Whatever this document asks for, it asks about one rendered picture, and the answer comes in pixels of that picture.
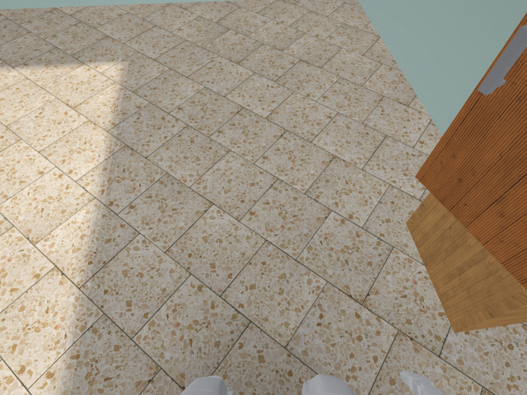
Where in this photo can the handle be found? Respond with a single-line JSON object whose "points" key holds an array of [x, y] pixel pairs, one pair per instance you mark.
{"points": [[515, 48]]}

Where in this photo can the left robot thigh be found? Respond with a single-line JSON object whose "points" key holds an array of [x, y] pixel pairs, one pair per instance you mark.
{"points": [[207, 386]]}

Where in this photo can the robot thigh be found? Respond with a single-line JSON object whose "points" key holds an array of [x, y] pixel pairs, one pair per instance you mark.
{"points": [[207, 386], [326, 385]]}

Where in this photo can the robot right hand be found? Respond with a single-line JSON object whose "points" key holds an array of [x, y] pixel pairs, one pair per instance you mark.
{"points": [[420, 385]]}

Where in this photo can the right robot thigh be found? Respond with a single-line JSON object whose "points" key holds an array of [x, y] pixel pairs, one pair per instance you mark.
{"points": [[326, 385]]}

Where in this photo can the cupboard door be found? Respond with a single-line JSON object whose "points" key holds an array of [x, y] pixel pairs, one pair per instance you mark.
{"points": [[478, 169]]}

